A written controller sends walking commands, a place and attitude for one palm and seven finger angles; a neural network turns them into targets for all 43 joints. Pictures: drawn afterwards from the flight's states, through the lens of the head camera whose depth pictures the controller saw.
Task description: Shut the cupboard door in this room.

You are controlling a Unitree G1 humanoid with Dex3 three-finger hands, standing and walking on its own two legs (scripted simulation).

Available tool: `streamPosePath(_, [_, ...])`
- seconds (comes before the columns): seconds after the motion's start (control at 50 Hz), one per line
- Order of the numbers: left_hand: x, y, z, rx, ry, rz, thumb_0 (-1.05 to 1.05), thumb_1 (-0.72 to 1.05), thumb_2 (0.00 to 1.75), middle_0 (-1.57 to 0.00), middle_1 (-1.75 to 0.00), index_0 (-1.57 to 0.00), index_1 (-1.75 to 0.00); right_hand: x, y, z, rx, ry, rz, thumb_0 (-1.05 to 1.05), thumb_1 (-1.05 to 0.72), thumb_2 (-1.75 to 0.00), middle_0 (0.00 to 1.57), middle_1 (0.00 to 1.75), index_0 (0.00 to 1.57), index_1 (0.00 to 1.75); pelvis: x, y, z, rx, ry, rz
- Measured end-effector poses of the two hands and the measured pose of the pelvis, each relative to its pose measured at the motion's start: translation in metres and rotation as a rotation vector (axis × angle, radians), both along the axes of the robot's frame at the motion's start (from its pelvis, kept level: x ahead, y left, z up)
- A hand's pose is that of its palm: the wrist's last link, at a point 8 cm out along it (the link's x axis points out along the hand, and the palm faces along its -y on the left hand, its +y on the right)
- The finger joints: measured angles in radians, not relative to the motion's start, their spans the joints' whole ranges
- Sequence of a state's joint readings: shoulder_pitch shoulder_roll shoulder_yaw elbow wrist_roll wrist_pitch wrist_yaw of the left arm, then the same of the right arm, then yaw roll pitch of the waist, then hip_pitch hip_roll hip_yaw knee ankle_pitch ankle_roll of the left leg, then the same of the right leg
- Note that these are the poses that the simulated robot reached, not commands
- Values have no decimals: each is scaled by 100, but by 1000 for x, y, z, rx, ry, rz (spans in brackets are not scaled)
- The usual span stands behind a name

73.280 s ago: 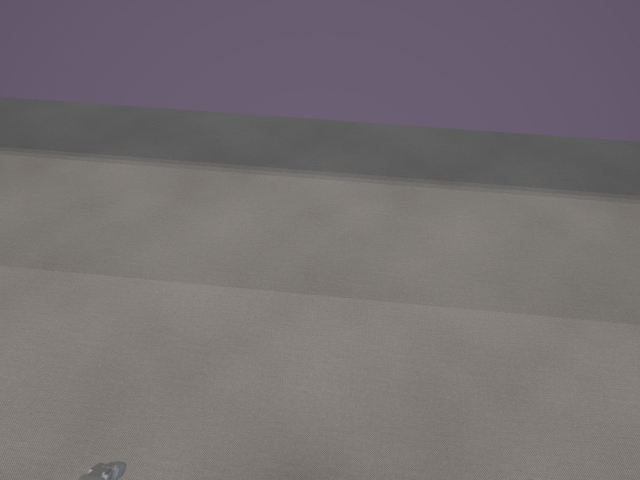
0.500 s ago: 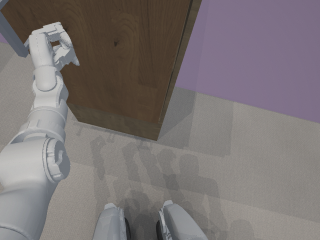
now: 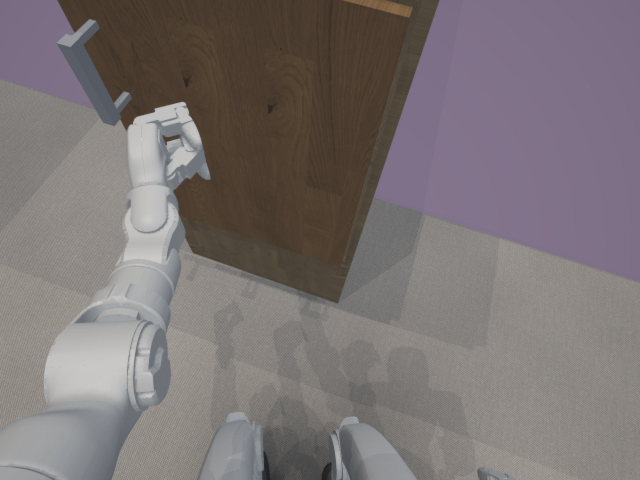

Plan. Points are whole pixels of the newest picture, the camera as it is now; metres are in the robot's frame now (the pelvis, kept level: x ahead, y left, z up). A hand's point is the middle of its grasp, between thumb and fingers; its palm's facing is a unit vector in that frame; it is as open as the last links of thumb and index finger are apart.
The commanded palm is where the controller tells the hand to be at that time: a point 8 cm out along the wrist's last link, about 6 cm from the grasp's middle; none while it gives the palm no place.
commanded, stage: draw the hand back to the body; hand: left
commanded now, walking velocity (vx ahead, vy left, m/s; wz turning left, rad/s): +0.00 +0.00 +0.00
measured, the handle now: (100, 75) +0.66 +0.25 +0.06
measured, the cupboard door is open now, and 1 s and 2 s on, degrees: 1 1 1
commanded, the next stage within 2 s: step back with the hand held close in 1.54 s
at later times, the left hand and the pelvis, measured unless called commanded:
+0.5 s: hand (95, 209) +0.38 +0.17 +0.15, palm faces +0.07 -1.00 -0.05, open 3.1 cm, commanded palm +0.33 +0.23 +0.16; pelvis +0.02 +0.01 +0.07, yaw +0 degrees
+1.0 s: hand out of the picture +0.26 +0.26 +0.23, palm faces +0.35 -0.87 -0.33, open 4.8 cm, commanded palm +0.21 +0.31 +0.26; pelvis +0.03 +0.02 +0.11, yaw +1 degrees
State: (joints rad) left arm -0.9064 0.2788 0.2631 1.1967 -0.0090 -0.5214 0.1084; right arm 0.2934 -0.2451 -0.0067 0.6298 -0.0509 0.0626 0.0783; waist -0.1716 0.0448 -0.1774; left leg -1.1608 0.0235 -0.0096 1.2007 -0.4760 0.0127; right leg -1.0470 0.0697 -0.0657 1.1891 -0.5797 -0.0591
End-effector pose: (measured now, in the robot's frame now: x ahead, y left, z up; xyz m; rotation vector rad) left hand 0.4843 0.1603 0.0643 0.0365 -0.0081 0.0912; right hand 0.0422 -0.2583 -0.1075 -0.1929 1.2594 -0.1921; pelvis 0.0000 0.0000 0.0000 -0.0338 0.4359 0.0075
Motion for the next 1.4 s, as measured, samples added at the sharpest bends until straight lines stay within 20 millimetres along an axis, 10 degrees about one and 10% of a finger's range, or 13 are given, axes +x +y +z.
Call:
streamPosePath(0.3, [-78, 46, 50, 5, -17, 33, 2, 90, 90, -130, -150, -130, -150, -10, 12, 37, 57, -33, -63, 1, -91, -90, 20, 30, 20, 30, 10, -2, 46, 19, -151, -23])
streamPosePath(0.52, [-139, 68, 89, 53, -28, -18, 2, 90, 90, -125, -145, -125, -145, 82, 5, 85, -11, -335, -4, 1, -91, -90, 20, 30, 20, 30, 17, 8, 69, 20, -270, -14])
streamPosePath(0.82, [-222, 119, 150, 231, 14, 175, 2, 90, 90, -90, -106, -91, -107, 187, 69, 149, 58, -609, 153, 1, -91, -90, 20, 30, 20, 30, 30, 20, 102, 29, -432, 6])
streamPosePath(1.22, [-315, 160, 227, 468, -106, 378, 2, 89, 90, -36, -47, -37, -47, 165, 63, 131, 75, -554, 169, 2, -90, -90, 20, 30, 20, 30, 35, 19, 107, 33, -471, 10])
streamPosePath(1.4, [-320, 152, 213, 413, -91, 394, 2, 89, 90, -24, -33, -24, -34, 160, 46, 133, 39, -572, 160, 2, -91, -90, 20, 30, 20, 30, 28, 12, 106, 37, -480, 15])
